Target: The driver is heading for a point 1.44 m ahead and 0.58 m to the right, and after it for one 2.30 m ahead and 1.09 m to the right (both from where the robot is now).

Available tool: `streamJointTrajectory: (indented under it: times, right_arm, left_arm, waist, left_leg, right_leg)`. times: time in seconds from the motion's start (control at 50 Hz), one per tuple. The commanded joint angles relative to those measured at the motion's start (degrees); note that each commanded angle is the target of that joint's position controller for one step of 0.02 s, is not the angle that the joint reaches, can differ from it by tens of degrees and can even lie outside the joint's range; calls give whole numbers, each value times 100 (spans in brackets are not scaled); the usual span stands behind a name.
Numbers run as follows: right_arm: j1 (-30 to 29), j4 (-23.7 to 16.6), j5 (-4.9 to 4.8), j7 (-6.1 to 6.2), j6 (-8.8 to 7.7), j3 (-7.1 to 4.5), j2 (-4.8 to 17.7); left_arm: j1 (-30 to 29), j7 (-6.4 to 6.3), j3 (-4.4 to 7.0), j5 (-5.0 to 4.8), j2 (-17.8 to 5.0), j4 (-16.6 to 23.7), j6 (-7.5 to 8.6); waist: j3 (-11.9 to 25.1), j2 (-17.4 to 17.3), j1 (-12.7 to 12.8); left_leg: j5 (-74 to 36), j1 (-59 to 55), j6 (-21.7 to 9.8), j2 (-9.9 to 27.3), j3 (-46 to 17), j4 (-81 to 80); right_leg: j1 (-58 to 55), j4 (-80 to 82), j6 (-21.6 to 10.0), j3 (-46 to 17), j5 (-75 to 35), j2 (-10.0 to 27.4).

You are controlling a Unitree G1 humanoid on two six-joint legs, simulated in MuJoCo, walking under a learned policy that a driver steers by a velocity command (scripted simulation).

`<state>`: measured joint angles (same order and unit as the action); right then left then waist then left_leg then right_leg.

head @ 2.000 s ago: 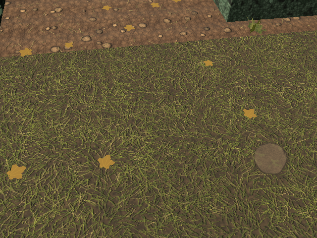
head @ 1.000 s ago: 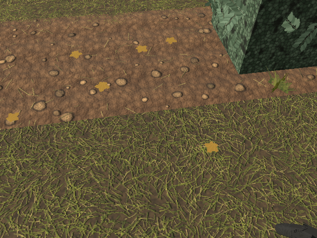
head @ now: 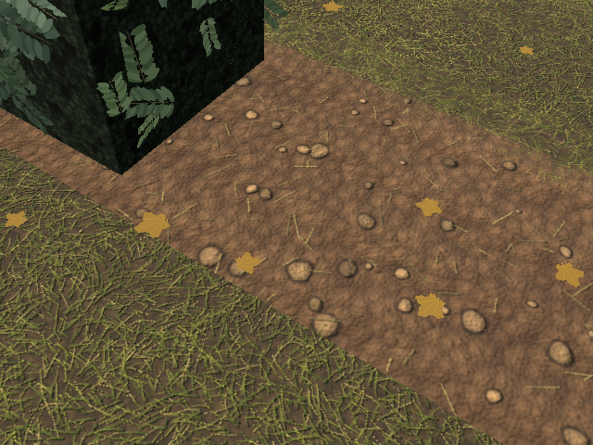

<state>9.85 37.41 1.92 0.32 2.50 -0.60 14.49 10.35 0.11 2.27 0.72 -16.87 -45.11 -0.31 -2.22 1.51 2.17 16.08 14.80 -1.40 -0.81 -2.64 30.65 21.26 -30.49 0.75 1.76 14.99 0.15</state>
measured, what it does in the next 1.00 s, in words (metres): steps on the spot, turning right: left foot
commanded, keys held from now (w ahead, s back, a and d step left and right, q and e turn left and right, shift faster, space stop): shift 0.04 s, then e+shift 0.72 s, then shift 0.24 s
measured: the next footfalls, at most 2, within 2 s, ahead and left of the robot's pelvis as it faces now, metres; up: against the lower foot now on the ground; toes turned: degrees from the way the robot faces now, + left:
left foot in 0.94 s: +0.19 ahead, +0.01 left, +0.00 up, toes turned -47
right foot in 1.28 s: -0.01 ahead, -0.15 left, +0.00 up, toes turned -38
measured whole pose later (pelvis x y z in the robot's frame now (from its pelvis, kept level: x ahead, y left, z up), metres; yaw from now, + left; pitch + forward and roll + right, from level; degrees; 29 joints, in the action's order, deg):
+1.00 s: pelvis +0.07 -0.03 +0.00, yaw -41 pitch +1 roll +1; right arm 7.5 40.3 1.2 0.4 -2.0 -4.6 17.3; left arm 8.0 -1.5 3.5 -0.8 -19.1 -33.6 -3.1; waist -2.4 2.8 -0.3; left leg 12.1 16.1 -1.4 -4.1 -5.6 27.3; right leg 21.4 -47.2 0.5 -17.6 29.0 -11.5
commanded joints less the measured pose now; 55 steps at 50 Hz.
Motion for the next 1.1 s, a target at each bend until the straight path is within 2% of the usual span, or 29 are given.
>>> streamJointTrajectory:
  times: [0.02,0.06,0.08,0.1,0.14,0.2,0.24,0.28,0.32,0.34,0.36,0.38,0.4,0.42,0.44,0.46,0.5,0.62,0.74,0.86,0.9,0.92,0.94,0.96,0.98,1.0,1.02,1.06,1.1]
  right_arm:
    - [-643,-409,-46,5,-299,-212,737]
    - [-407,-238,-63,-18,-349,-121,485]
    - [-216,-198,-44,-27,-359,-135,503]
    - [112,-195,-34,-8,-341,-220,725]
    - [197,-153,-66,120,-226,-405,1179]
    - [24,-252,-95,305,-114,-469,1065]
    - [-191,-336,-120,352,-154,-471,968]
    - [-427,-359,-193,348,-189,-531,1041]
    - [-681,-373,-267,340,-161,-566,1037]
    - [-431,-287,-254,327,-139,-556,894]
    - [-201,-344,-122,309,-129,-516,697]
    - [-851,-805,-48,313,-154,-418,498]
    - [-831,-702,-98,312,-202,-456,697]
    - [-770,-630,-162,303,-224,-482,759]
    - [-695,-489,-136,342,-232,-519,797]
    - [-705,-468,-83,382,-235,-551,862]
    - [-634,-422,-110,327,-261,-544,726]
    - [-735,-351,-188,288,-353,-519,650]
    - [-945,-304,-212,194,-485,-552,726]
    - [-707,-158,-211,4,-613,-572,861]
    - [-479,-79,-214,-44,-632,-590,861]
    - [-495,-85,-178,-35,-625,-597,908]
    - [-636,-225,-78,-5,-582,-594,1140]
    - [-485,-225,57,16,-517,-615,1356]
    - [-305,-141,-6,23,-514,-642,1371]
    - [-412,-183,-86,48,-503,-567,1122]
    - [-523,-196,-143,78,-465,-493,934]
    - [-579,-185,-201,95,-408,-379,797]
    - [-469,-124,-144,97,-362,-325,709]
  left_arm:
    - [-169,-6,83,96,-424,297,67]
    - [-75,43,3,91,-276,244,57]
    - [-110,63,1,34,-376,268,50]
    - [-383,53,85,-65,-765,336,30]
    - [-352,58,153,-208,-794,383,-17]
    - [-156,87,171,-174,-556,446,-86]
    - [-203,119,199,-178,-491,570,-151]
    - [-156,163,202,-197,-426,644,-210]
    - [203,197,264,-224,-458,551,-229]
    - [403,180,355,-211,-620,503,-221]
    - [524,88,551,-179,-1315,643,-174]
    - [809,133,612,48,-1832,750,-45]
    - [760,165,525,124,-1535,861,86]
    - [482,130,480,44,-1352,928,157]
    - [187,60,461,-113,-1231,993,141]
    - [-30,-21,420,-226,-1118,1061,78]
    - [-29,-147,378,-214,-1025,1140,-37]
    - [131,-299,445,-213,-1109,1284,-170]
    - [19,-310,518,-204,-1171,1454,-246]
    - [-132,-232,442,-151,-1044,1573,-304]
    - [-274,-210,393,-203,-991,1587,-310]
    - [-132,-200,350,-216,-877,1542,-295]
    - [299,-152,256,-116,-619,1465,-264]
    - [353,-171,320,-170,-839,1518,-219]
    - [268,-179,445,-99,-1229,1535,-166]
    - [147,-196,510,-133,-1398,1399,-175]
    - [109,-212,488,-135,-1253,1279,-232]
    - [161,-205,369,-128,-856,1205,-308]
    - [25,-185,274,-167,-598,1235,-272]
  waist:
    - [408,-1062,-15]
    - [518,-879,52]
    - [577,-768,-53]
    - [399,-563,-342]
    - [151,-610,-283]
    - [249,-1041,-240]
    - [262,-963,-247]
    - [333,-772,-178]
    - [507,-732,3]
    - [532,-367,-9]
    - [468,1079,-97]
    - [776,2018,111]
    - [1117,943,218]
    - [942,487,52]
    - [792,22,-84]
    - [726,26,-149]
    - [801,256,-212]
    - [730,484,-143]
    - [639,786,-43]
    - [917,870,19]
    - [840,714,-167]
    - [807,405,-141]
    - [958,-693,91]
    - [628,-1488,88]
    - [611,-1418,-25]
    - [516,-958,-77]
    - [458,-723,-83]
    - [330,-779,-122]
    - [324,-951,-188]
  left_leg:
    - [-589,202,-744,1133,-1073,-1123]
    - [-1019,61,-497,893,-737,-817]
    - [-695,-107,-331,720,-608,-658]
    - [-574,-130,-223,555,-523,-691]
    - [-630,-289,-376,839,-519,-676]
    - [-1585,-294,-917,1728,-907,-719]
    - [-2301,-308,-1149,2150,-997,-663]
    - [-2539,-339,-987,2101,-665,-463]
    - [-2332,-146,-617,1752,-20,75]
    - [-1730,139,-315,1409,423,813]
    - [-6,1287,292,669,1008,2483]
    - [2494,2711,541,-407,270,3752]
    - [2355,2853,458,-176,-451,4395]
    - [1829,2897,357,-69,-514,4404]
    - [1283,2893,354,62,-534,4131]
    - [875,2808,377,146,-576,3787]
    - [380,2429,481,-24,-522,3639]
    - [30,2464,691,-314,-669,2541]
    - [4,1922,667,-443,-799,1441]
    - [41,738,494,-315,-596,415]
    - [-699,26,361,-225,-446,-577]
    - [-1384,-465,219,61,-637,-1034]
    - [-2292,-1029,-213,1071,-1618,-1164]
    - [-3610,-1002,-1138,1874,-2480,-1093]
    - [-3027,-692,-1682,2375,-3102,-1222]
    - [-2315,-548,-1508,2054,-2627,-1164]
    - [-1711,-471,-1198,1626,-2123,-1135]
    - [-1613,-369,-1038,1263,-1645,-1173]
    - [-1530,-469,-990,971,-1237,-1210]
  right_leg:
    - [-471,-196,150,-239,-66,122]
    - [-899,336,160,-278,-777,221]
    - [-971,405,137,-338,-1293,303]
    - [-642,165,14,-416,-1341,228]
    - [44,-220,-203,-379,-994,70]
    - [454,-1360,-129,-134,436,68]
    - [740,-2107,-115,-130,1305,286]
    - [602,-1892,-143,-45,1191,403]
    - [-156,-908,-230,280,225,139]
    - [-652,-286,-378,59,-389,-18]
    - [-1345,586,-933,-1834,-2431,884]
    - [-1855,1262,-2154,-4323,-3159,1970]
    - [-2196,1267,-2174,-4047,-2587,2028]
    - [-2022,1123,-1876,-3507,-2272,1756]
    - [-1850,1068,-1531,-3065,-1884,1443]
    - [-1702,1070,-1325,-2827,-1697,1261]
    - [-1482,1121,-1178,-2613,-1695,917]
    - [-1616,1115,-1100,-2938,-1190,655]
    - [-1427,961,-1054,-3481,-822,459]
    - [-1456,466,-1114,-3715,-2434,490]
    - [-1241,318,-1002,-3708,-2201,331]
    - [-971,116,-803,-3544,-1312,105]
    - [-525,-781,-478,-2889,798,-422]
    - [317,-1849,-84,-1953,2534,-1237]
    - [726,-2944,194,-1647,2441,-917]
    - [723,-3424,311,-1594,1946,-666]
    - [701,-3603,398,-1552,1579,-639]
    - [692,-3858,525,-1376,1236,-667]
    - [535,-3171,555,-1075,1074,-534]
Keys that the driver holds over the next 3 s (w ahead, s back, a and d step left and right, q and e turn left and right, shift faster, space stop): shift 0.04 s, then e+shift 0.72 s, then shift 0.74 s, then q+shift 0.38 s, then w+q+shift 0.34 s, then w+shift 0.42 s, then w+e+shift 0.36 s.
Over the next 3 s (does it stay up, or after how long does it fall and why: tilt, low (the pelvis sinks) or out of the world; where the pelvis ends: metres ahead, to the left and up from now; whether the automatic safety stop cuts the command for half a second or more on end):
stays up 0.76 -0.11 0.00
